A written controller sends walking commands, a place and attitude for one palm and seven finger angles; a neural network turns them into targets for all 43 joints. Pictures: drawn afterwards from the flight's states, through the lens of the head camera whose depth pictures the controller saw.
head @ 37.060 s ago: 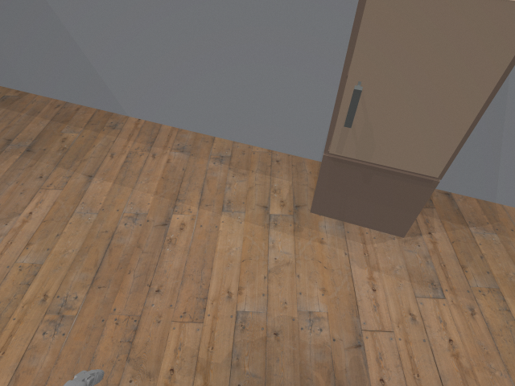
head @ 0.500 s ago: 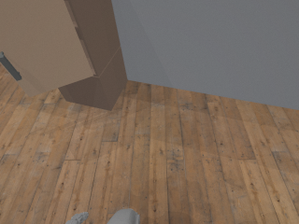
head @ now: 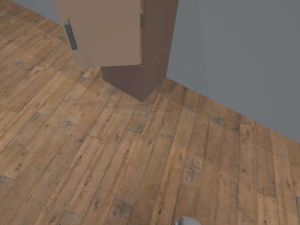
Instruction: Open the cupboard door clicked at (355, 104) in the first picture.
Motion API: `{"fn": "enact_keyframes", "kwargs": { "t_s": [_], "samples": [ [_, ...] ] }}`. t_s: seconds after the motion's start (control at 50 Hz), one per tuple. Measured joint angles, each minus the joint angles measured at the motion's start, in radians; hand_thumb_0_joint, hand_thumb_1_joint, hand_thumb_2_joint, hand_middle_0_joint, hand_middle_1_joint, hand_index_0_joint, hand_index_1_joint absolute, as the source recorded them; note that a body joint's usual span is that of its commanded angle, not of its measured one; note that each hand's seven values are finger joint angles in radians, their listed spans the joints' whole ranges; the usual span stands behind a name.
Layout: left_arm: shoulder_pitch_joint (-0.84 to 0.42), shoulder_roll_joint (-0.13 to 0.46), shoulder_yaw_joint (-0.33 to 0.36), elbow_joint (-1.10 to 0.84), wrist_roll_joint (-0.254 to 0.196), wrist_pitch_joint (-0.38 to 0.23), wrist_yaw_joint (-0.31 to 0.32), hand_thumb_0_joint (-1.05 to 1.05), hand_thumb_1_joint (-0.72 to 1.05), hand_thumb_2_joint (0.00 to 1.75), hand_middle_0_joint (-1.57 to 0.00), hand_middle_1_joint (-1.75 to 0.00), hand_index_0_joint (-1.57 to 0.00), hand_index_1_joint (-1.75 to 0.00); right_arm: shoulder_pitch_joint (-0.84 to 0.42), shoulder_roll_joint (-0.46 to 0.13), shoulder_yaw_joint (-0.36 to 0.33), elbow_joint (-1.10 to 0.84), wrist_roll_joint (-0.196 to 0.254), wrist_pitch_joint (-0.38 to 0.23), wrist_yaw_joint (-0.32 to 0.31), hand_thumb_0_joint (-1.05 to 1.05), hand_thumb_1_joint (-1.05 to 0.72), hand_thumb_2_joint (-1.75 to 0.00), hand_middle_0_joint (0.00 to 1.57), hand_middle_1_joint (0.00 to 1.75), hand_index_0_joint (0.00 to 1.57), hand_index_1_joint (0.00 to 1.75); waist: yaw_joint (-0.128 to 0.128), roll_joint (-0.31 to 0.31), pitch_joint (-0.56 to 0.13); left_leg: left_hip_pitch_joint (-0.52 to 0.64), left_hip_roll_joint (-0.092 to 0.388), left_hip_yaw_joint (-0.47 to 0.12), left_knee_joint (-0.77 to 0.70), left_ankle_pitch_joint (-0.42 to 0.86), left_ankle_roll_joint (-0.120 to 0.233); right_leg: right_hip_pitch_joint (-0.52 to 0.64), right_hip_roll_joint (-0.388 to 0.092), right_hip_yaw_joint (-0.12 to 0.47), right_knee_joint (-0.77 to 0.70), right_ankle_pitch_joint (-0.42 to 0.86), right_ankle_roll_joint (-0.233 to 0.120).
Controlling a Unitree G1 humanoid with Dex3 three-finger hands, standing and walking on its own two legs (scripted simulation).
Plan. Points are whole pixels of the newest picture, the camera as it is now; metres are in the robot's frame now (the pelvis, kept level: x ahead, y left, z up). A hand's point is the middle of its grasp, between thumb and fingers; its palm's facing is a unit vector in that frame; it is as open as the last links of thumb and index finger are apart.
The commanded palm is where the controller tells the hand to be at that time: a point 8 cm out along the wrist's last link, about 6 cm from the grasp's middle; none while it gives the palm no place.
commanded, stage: turn to face it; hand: left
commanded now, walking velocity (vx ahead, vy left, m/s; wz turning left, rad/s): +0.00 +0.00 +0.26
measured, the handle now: (71, 34) +0.99 +0.51 -0.10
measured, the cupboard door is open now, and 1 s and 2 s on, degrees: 43 43 43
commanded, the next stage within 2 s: take the last steps up to it in 0.18 s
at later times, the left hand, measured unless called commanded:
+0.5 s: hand out of the picture +0.01 +0.14 -0.15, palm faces +0.24 -0.94 -0.25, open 7.3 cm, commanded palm none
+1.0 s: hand out of the picture +0.11 +0.27 -0.17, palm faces +0.24 -0.95 -0.18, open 7.4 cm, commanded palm none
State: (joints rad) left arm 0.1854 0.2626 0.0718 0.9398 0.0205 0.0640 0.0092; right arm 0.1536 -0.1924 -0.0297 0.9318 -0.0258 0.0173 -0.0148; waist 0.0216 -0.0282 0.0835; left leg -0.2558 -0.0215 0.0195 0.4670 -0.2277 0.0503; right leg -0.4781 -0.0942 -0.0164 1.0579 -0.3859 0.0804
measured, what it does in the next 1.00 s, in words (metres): walks ahead: right foot, then left foot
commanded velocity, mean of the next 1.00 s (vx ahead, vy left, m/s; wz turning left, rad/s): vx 0.22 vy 0.06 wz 0.10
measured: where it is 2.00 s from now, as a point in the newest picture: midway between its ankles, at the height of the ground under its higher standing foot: (128, 175)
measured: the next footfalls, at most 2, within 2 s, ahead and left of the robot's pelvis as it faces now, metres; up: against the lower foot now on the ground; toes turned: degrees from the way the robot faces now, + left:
right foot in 0.20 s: +0.02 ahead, -0.14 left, +0.00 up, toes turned +0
left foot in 0.76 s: +0.11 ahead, +0.16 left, +0.00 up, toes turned +19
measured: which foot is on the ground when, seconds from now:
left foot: down 0.00-0.20, up 0.22-0.74, down 0.76-1.00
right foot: up 0.00-0.18, down 0.20-0.74, up 0.76-1.00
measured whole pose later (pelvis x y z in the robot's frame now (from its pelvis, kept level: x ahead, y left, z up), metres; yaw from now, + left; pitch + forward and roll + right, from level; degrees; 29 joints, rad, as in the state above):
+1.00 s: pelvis +0.12 +0.08 +0.00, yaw +10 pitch +0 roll +1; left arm 0.24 0.19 0.07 1.05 0.03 0.00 -0.01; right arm 0.28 -0.17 -0.04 1.04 -0.02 -0.07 -0.03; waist 0.03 -0.04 0.06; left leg -0.11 -0.03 0.17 0.36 -0.25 0.06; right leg -0.56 -0.11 -0.06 1.09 -0.25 0.01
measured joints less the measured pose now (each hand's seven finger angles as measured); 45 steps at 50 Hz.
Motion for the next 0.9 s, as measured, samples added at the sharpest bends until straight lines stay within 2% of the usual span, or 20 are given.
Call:
{"fn": "enact_keyframes", "kwargs": {
  "t_s": [0.12,0.18,0.2,0.24,0.28,0.32,0.38,0.5,0.62,0.7,0.74,0.76,0.8,0.82,0.86,0.9],
  "samples": [
    [-0.027,-0.031,-0.015,-0.006,-0.005,-0.005,0.001,0.01,0.91,0.9,-0.2,-0.29,-0.2,-0.29,0.03,0.009,-0.001,0.025,-0.005,0.01,0.002,0.01,-0.9,-0.89,0.21,0.3,0.21,0.3,-0.021,0.028,-0.002,-0.007,-0.006,-0.032,0.003,0.005,-0.019,0.095,0.032,-0.01,-0.222,-0.036,-0.011],
    [-0.031,-0.052,-0.025,-0.012,-0.009,-0.02,0.001,0.01,0.91,0.9,-0.2,-0.29,-0.2,-0.29,0.045,0.004,-0.007,0.039,-0.002,0.018,0.004,0.01,-0.9,-0.89,0.21,0.3,0.21,0.3,-0.028,0.041,-0.006,-0.032,-0.012,-0.046,0.044,-0.011,-0.037,0.184,0.054,-0.025,-0.405,0.046,-0.022],
    [-0.026,-0.056,-0.027,-0.016,-0.008,-0.031,0.002,0.01,0.91,0.9,-0.2,-0.29,-0.2,-0.29,0.052,0.003,-0.01,0.044,0.002,0.021,0.005,0.01,-0.9,-0.89,0.21,0.3,0.21,0.3,-0.027,0.039,-0.013,-0.048,-0.019,-0.047,0.072,-0.024,-0.045,0.221,0.054,-0.028,-0.482,0.07,-0.042],
    [-0.022,-0.082,-0.035,-0.008,-0.001,-0.046,0.006,0.01,0.91,0.9,-0.2,-0.29,-0.2,-0.29,0.049,-0.012,-0.021,0.059,0.008,0.033,0.007,0.01,-0.9,-0.89,0.21,0.3,0.21,0.3,-0.029,0.066,-0.006,-0.09,-0.018,-0.059,0.197,-0.155,-0.056,0.229,0.064,-0.044,-0.48,0.048,-0.092],
    [-0.008,-0.103,-0.045,-0.003,0.001,-0.051,0.007,0.01,0.91,0.9,-0.2,-0.3,-0.2,-0.29,0.051,-0.024,-0.033,0.069,0.007,0.046,0.009,0.01,-0.9,-0.89,0.21,0.3,0.2,0.3,-0.036,0.074,-0.006,-0.143,-0.028,-0.053,0.382,-0.238,-0.064,0.249,0.055,-0.063,-0.493,0.044,-0.109],
    [0.008,-0.118,-0.048,0.003,0.0,-0.055,0.008,0.01,0.91,0.9,-0.2,-0.3,-0.2,-0.29,0.051,-0.032,-0.04,0.082,0.006,0.051,0.012,0.01,-0.9,-0.89,0.2,0.3,0.2,0.3,-0.036,0.072,-0.006,-0.179,-0.023,-0.04,0.53,-0.228,-0.076,0.276,0.047,-0.075,-0.529,0.059,-0.112],
    [0.034,-0.12,-0.037,0.013,-0.002,-0.069,0.014,0.01,0.93,0.9,-0.21,-0.3,-0.21,-0.29,0.056,-0.036,-0.045,0.095,0.003,0.048,0.017,0.01,-0.9,-0.89,0.2,0.3,0.2,0.3,-0.032,0.063,-0.011,-0.201,0.0,-0.031,0.621,-0.172,-0.092,0.312,0.041,-0.098,-0.583,0.081,-0.113],
    [0.106,-0.114,-0.028,0.05,0.003,-0.101,0.006,0.01,0.92,0.9,-0.21,-0.3,-0.21,-0.29,0.054,-0.042,-0.048,0.115,-0.004,0.047,0.031,0.01,-0.91,-0.89,0.2,0.3,0.2,0.3,-0.004,0.048,-0.029,-0.205,0.048,-0.013,0.578,-0.106,-0.108,0.373,0.022,-0.148,-0.658,0.095,-0.102],
    [0.197,-0.109,-0.023,0.117,0.012,-0.107,-0.002,0.01,0.91,0.9,-0.2,-0.3,-0.21,-0.29,0.0,-0.037,-0.038,0.101,-0.003,0.037,0.044,0.01,-0.91,-0.89,0.2,0.3,0.2,0.3,0.036,0.023,-0.029,-0.195,0.071,0.028,0.397,-0.085,-0.101,0.426,-0.018,-0.18,-0.691,0.083,-0.064],
    [0.25,-0.098,-0.019,0.165,0.016,-0.095,-0.008,0.01,0.91,0.9,-0.2,-0.3,-0.21,-0.29,-0.046,-0.02,-0.027,0.073,0.0,0.011,0.052,0.01,-0.91,-0.89,0.2,0.3,0.2,0.3,0.061,-0.003,-0.022,-0.143,0.063,0.065,0.221,-0.078,-0.078,0.44,-0.053,-0.186,-0.656,0.041,-0.023],
    [0.277,-0.095,-0.018,0.186,0.014,-0.084,-0.011,0.01,0.91,0.9,-0.2,-0.3,-0.21,-0.29,-0.056,-0.014,-0.019,0.055,0.001,-0.016,0.052,0.01,-0.91,-0.89,0.2,0.3,0.2,0.3,0.063,-0.008,-0.027,-0.079,0.054,0.086,0.107,-0.058,-0.067,0.429,-0.071,-0.181,-0.591,-0.008,-0.005],
    [0.287,-0.098,-0.018,0.195,0.011,-0.076,-0.013,0.01,0.91,0.9,-0.2,-0.3,-0.21,-0.29,-0.057,-0.014,-0.018,0.045,-0.002,-0.034,0.049,0.01,-0.9,-0.89,0.2,0.3,0.2,0.3,0.057,0.0,-0.031,-0.068,0.053,0.083,0.087,-0.036,-0.051,0.398,-0.076,-0.173,-0.511,-0.049,-0.019],
    [0.265,-0.091,-0.02,0.208,0.007,-0.05,-0.012,0.01,0.91,0.9,-0.2,-0.3,-0.2,-0.29,-0.056,0.005,-0.015,0.037,-0.005,-0.056,0.032,0.01,-0.9,-0.89,0.2,0.3,0.2,0.3,0.05,-0.014,-0.015,-0.074,0.037,0.097,0.146,-0.052,-0.02,0.292,-0.071,-0.089,-0.25,-0.135,-0.051],
    [0.249,-0.088,-0.019,0.207,0.007,-0.044,-0.011,0.01,0.91,0.9,-0.2,-0.3,-0.2,-0.29,-0.047,0.016,-0.009,0.038,-0.006,-0.061,0.024,0.01,-0.9,-0.89,0.2,0.3,0.2,0.3,0.049,-0.019,-0.013,-0.06,0.033,0.107,0.143,-0.064,-0.011,0.232,-0.06,-0.06,-0.128,-0.135,-0.065],
    [0.211,-0.082,-0.015,0.197,0.009,-0.043,-0.013,0.01,0.91,0.9,-0.2,-0.3,-0.2,-0.29,-0.014,0.034,0.002,0.046,-0.006,-0.063,0.013,0.01,-0.9,-0.89,0.2,0.3,0.2,0.3,0.043,-0.022,-0.016,-0.017,0.025,0.119,0.098,-0.065,-0.005,0.124,-0.043,-0.043,0.03,-0.075,-0.079],
    [0.167,-0.079,-0.011,0.174,0.01,-0.05,-0.017,0.02,0.91,0.9,-0.2,-0.29,-0.2,-0.29,0.024,0.044,-0.006,0.059,0.002,-0.072,-0.006,0.0,-0.92,-0.89,0.21,0.3,0.21,0.3,0.033,-0.022,-0.019,0.034,0.013,0.13,0.03,-0.05,-0.001,0.042,-0.033,-0.04,0.087,0.0,-0.079]
  ]
}}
